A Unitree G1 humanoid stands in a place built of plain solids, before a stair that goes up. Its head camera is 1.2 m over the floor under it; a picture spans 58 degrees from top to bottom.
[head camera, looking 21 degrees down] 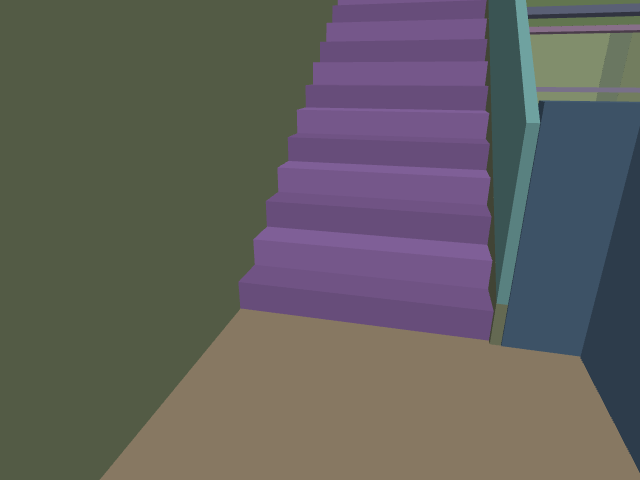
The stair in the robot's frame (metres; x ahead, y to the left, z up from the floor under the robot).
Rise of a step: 0.16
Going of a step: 0.23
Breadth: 1.29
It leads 14 degrees to the right of straight ahead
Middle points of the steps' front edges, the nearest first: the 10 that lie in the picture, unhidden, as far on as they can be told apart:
1.93 -0.19 0.16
2.15 -0.24 0.32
2.37 -0.30 0.48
2.59 -0.35 0.64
2.82 -0.41 0.80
3.04 -0.46 0.96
3.26 -0.52 1.12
3.48 -0.57 1.28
3.71 -0.63 1.44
3.93 -0.68 1.60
